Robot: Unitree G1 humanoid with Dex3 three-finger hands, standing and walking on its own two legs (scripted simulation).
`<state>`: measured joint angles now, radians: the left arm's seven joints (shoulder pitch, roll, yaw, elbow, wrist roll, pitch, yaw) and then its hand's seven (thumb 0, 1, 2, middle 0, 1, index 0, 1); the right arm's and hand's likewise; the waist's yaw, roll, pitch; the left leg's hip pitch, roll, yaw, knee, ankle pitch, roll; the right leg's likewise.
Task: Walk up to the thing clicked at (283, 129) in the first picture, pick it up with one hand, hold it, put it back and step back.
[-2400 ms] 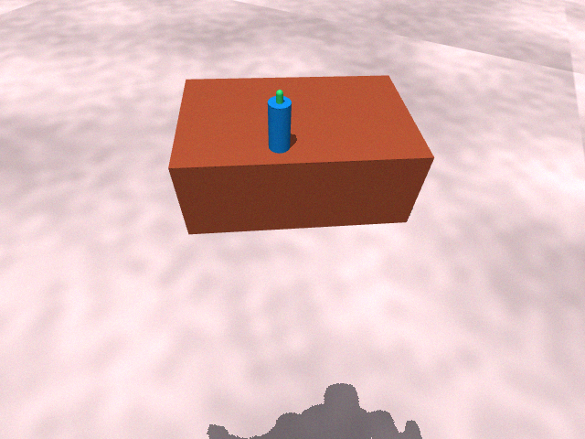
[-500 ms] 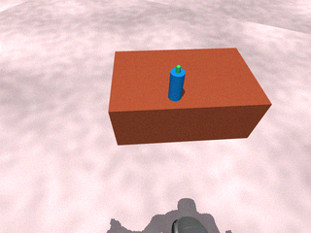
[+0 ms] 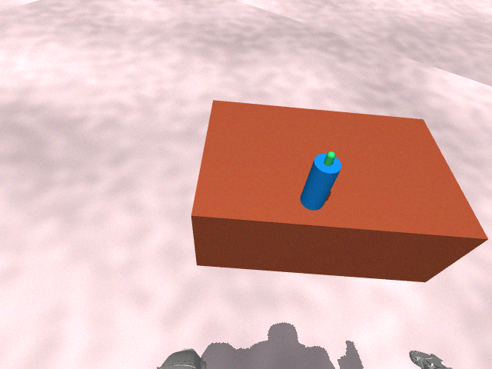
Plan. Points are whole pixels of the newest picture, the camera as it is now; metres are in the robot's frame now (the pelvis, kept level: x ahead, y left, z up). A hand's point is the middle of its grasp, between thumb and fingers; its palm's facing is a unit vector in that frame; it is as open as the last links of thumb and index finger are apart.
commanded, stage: walk up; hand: right
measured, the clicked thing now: (321, 178) +0.69 -0.25 -0.24
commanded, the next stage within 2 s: none
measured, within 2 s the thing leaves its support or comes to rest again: neither
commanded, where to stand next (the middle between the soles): +0.29 -0.01 m, yaw -3 degrees
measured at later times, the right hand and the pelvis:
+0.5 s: hand (388, 352) +0.18 -0.27 -0.15, palm faces +0.03 +0.94 -0.35, open 7.4 cm; pelvis +0.17 +0.00 +0.01, yaw -2 degrees
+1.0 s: hand (368, 290) +0.29 -0.25 -0.12, palm faces -0.02 +0.90 -0.44, open 7.4 cm; pelvis +0.21 +0.02 +0.00, yaw -2 degrees
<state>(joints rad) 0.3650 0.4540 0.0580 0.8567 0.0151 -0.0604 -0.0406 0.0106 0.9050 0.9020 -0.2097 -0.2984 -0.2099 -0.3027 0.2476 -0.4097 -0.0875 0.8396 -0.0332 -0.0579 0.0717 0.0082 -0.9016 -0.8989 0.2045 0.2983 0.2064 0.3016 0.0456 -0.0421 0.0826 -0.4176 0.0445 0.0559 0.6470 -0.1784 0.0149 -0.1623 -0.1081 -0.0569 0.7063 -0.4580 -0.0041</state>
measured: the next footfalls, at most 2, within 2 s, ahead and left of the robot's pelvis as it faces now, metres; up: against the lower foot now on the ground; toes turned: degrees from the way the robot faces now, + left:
right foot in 0.46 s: +0.28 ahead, -0.12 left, +0.00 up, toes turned -6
left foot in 0.80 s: +0.33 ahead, +0.13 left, +0.00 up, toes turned -2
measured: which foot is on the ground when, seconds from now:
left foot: down 0.00-0.48, up 0.50-0.78, down 0.80-1.00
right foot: down 0.00-0.00, up 0.02-0.44, down 0.46-0.86, up 0.88-1.00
